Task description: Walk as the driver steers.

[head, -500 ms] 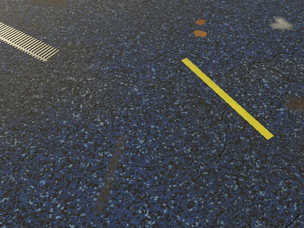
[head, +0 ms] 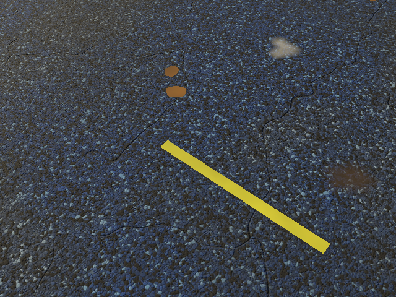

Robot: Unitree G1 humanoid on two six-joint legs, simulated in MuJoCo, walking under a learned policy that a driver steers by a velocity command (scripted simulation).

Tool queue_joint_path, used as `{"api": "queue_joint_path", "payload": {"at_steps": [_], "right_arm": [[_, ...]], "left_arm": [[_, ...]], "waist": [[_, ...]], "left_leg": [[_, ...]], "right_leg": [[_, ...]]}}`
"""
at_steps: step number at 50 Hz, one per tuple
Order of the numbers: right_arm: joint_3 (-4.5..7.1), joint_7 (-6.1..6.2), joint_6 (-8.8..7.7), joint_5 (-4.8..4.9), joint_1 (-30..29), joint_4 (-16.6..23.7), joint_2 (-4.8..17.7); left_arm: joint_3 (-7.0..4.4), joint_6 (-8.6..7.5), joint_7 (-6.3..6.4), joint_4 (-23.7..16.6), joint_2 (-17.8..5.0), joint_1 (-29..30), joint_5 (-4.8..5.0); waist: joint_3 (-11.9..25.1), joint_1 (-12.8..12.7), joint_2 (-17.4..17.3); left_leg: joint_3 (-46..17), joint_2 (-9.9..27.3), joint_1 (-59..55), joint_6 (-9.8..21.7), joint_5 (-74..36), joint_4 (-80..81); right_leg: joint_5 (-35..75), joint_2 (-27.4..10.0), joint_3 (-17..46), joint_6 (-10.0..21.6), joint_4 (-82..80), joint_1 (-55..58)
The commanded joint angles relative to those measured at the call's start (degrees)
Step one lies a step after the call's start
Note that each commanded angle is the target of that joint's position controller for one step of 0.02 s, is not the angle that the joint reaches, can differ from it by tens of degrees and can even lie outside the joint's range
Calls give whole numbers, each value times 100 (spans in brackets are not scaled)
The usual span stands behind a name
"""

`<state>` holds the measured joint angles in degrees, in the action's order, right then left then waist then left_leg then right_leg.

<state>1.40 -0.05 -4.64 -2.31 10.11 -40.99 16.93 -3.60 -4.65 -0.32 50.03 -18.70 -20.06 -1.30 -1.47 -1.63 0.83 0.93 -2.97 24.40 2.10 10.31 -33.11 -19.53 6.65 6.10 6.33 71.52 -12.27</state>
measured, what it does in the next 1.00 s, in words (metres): walks ahead, turning left: right foot, then left foot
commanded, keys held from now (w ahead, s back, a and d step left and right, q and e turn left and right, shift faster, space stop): w+q+shift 0.52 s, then w+shift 0.12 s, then w+e+shift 0.16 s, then shift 0.20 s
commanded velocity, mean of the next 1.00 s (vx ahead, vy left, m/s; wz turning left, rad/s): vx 0.93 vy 0.00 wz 0.40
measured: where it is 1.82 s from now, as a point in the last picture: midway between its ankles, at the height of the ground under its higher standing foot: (139, 145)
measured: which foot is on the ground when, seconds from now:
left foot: down 0.00-0.28, up 0.30-0.68, down 0.70-1.00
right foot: up 0.00-0.28, down 0.30-0.72, up 0.74-1.00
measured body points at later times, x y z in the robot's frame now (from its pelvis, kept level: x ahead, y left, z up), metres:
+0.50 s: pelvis +0.46 +0.01 +0.02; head +0.47 +0.01 +0.47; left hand +0.40 +0.31 -0.09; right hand +0.69 -0.21 -0.09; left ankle +0.43 +0.12 -0.62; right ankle +0.43 -0.12 -0.72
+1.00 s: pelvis +0.87 +0.20 +0.02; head +0.90 +0.22 +0.46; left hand +0.91 +0.50 -0.09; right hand +0.98 -0.04 -0.12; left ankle +0.75 +0.22 -0.72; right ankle +1.09 +0.15 -0.67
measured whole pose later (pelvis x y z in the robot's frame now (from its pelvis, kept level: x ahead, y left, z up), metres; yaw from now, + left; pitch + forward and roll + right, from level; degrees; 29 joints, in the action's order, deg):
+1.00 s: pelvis +0.87 +0.20 +0.02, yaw +26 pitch +1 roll +1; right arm 1.8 0.4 -5.6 0.6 22.7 -51.4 14.8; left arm -1.7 -4.6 -1.3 44.2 -15.2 -8.2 0.8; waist -3.9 2.9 1.3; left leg 6.3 -4.2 -0.5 4.6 18.1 -16.7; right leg -1.3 -3.3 0.8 1.2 44.4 -39.3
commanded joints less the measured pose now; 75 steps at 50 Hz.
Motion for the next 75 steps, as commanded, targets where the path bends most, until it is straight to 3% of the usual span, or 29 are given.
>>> {"api": "queue_joint_path", "payload": {"at_steps": [1,4,8,12,14,15,16,17,19,24,29,31,34,35,36,37,38,40,46,47,51,55,56,57,58,59,61,65,75], "right_arm": [[245,-46,-35,69,1349,-291,441],[252,13,-100,172,1627,-624,459],[432,-4,-111,180,1084,-395,874],[528,-126,-114,284,1528,-473,1100],[557,-139,-90,281,1607,-513,1175],[441,-129,-133,296,1469,-352,750],[264,-80,-91,478,1906,-91,22],[267,-39,5,337,1680,-59,329],[291,-120,138,160,913,-86,422],[197,-352,461,34,86,370,36],[19,-579,398,26,-944,870,36],[0,-555,357,13,-952,791,85],[205,-360,317,-67,737,228,642],[348,-235,327,-108,1806,-105,919],[471,-101,330,-151,1829,-190,1443],[521,-61,292,-162,1682,81,1808],[535,-19,273,-83,1519,44,1470],[384,-16,101,-83,957,-204,905],[145,-69,-266,183,672,-555,359],[112,-11,-285,296,66,-365,138],[225,204,-194,375,958,-736,772],[294,212,49,281,469,-711,913],[249,192,87,232,530,-644,768],[17,64,121,167,1912,-780,-110],[-26,-16,104,358,2485,-1129,61],[103,-28,128,445,1798,-975,575],[197,137,278,329,711,-757,707],[183,263,554,256,892,-826,308],[242,351,561,226,82,-995,248]], "left_arm": [[90,-142,-74,-1004,-265,1041,-239],[252,-19,-160,-1400,-14,1261,-347],[454,-52,-349,-1803,37,2006,-108],[280,-34,-167,-1653,-377,1790,-82],[86,-89,15,-1298,-677,481,-187],[-75,-106,154,-1252,-1131,-604,-308],[-153,-46,190,-1257,-1511,-677,-424],[-157,3,195,-1240,-1196,-223,-268],[11,-51,120,-1173,-370,290,-171],[80,-257,38,-606,-2,-26,27],[64,-348,59,-390,-218,115,-1],[31,-347,63,-258,-529,-225,13],[-81,-108,174,-186,-1204,-285,-33],[-68,-30,194,-200,-1214,-140,-11],[80,-4,109,-297,-429,-517,-92],[169,-61,71,-601,-153,-1142,269],[55,-100,114,-716,-663,-130,240],[124,-69,51,-614,-361,-10,173],[151,229,-118,-590,183,269,-23],[128,54,-39,-693,180,606,413],[220,-207,-227,-1006,348,1495,148],[-103,-137,-234,-476,-429,-138,77],[-160,-94,-150,-370,-689,-493,40],[-89,-99,-110,-433,-941,-293,-216],[23,-127,-179,-486,-425,-335,-202],[16,-100,-211,-689,-410,290,-35],[133,-2,-184,-745,-88,1156,157],[124,39,-148,-604,-136,1369,-66],[93,351,125,-390,-132,1524,47]], "waist": [[339,477,32],[-60,104,-403],[-296,-1,-521],[33,23,-335],[931,-614,-48],[1668,-1090,450],[2228,-648,1581],[1670,-423,1359],[391,-298,317],[-144,127,547],[-611,293,108],[-535,322,133],[560,1306,531],[1002,1881,412],[1429,1313,-749],[2717,890,-1589],[2014,1158,-310],[265,495,178],[-476,-159,-365],[-291,-143,-544],[163,280,-458],[781,-721,-589],[1049,-846,-86],[1938,6,1679],[3168,-166,1121],[2518,-186,567],[1101,90,-396],[786,461,326],[429,229,471]], "left_leg": [[-3260,1566,-2598,1364,876,1762],[-2858,1263,-1799,1389,450,2124],[-1930,738,338,1120,-28,2894],[-1939,899,-601,785,-1697,2071],[-1533,412,-399,517,-2500,-404],[-1182,107,404,400,-1149,-2326],[-735,-223,1626,343,1827,-4028],[-616,182,2263,431,1265,-4633],[-502,639,2329,387,619,-4333],[-353,984,2512,267,338,-3964],[362,650,1180,477,-1111,-1478],[728,176,268,680,-1235,-973],[539,-367,-1777,976,-97,-582],[234,-229,-3187,1093,-52,-5],[-1269,1161,-4434,1051,940,-229],[-4453,2770,-5478,1589,1389,752],[-3964,2387,-4719,1313,1408,1340],[-2561,2072,-2693,1088,302,1684],[40,1196,-1131,821,-4623,2136],[159,1036,-1205,720,-4209,2050],[203,1056,-1732,632,-3705,1960],[312,964,-2165,177,-4356,-7],[372,607,-1759,-74,-3009,-1476],[112,-284,5,-460,2625,-4227],[-1404,-392,113,-418,2905,-4988],[-1397,-89,297,-394,2719,-4863],[-824,349,428,-456,2022,-3994],[-596,560,-598,-562,1558,-2605],[-338,596,-1056,-398,565,-112]], "right_leg": [[173,-754,69,-164,353,-3046],[-317,-1046,-38,-467,-596,-3082],[1416,-860,-586,-731,-3181,-705],[1707,-651,-644,-663,-3900,252],[1014,-715,-610,-510,-3981,1898],[-898,-2040,777,-301,-4269,2999],[-2729,-3532,3603,77,-5439,3533],[-3129,-3397,4202,308,-5797,2946],[-1164,-2794,2130,181,-5702,1712],[1842,-2350,-111,-124,-6047,1096],[3043,-1785,-1751,-297,-6803,266],[5415,-1928,-1884,-211,-6662,535],[7862,-2205,-1792,-66,-4055,1058],[7113,-2005,-1826,-52,-2297,395],[766,-1227,-1565,-99,217,-1081],[-1064,-395,-216,-138,2050,-2575],[-184,-703,138,-59,1940,-3051],[376,-1194,-100,-130,998,-2891],[753,-1022,-515,-457,-1240,-1989],[1152,-1038,-455,-505,-1829,-2022],[3509,-554,-906,-551,-4225,-1057],[3546,-236,-813,-252,-4446,603],[5390,-825,-306,-89,-4422,1322],[8195,-2563,1711,1213,-3716,3137],[7725,-2865,2855,1748,-3991,3475],[6696,-2682,2282,1607,-4260,2718],[4546,-2185,1574,1103,-4905,823],[3981,-1691,824,731,-5411,-635],[-608,-1500,897,376,-5886,-869]]}}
